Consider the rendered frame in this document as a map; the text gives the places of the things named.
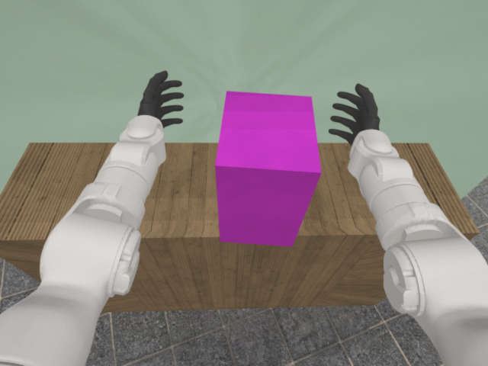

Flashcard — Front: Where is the right robot hand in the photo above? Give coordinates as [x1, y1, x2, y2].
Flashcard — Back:
[329, 84, 380, 146]

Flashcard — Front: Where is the left robot hand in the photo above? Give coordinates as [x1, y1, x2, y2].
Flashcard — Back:
[137, 71, 184, 129]

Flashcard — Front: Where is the left robot forearm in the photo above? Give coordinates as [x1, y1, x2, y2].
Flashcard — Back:
[40, 115, 166, 281]

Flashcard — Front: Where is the right robot upper arm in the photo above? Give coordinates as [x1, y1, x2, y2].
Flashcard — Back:
[384, 236, 488, 366]

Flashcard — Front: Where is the pedestal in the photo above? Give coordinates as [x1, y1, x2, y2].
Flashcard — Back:
[0, 143, 480, 313]

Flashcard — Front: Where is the left robot upper arm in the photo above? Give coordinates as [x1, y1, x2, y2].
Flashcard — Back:
[0, 213, 141, 366]

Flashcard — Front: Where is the right robot forearm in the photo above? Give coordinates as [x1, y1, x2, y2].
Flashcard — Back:
[348, 130, 488, 271]

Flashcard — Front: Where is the carton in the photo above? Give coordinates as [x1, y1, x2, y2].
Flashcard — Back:
[215, 91, 322, 247]

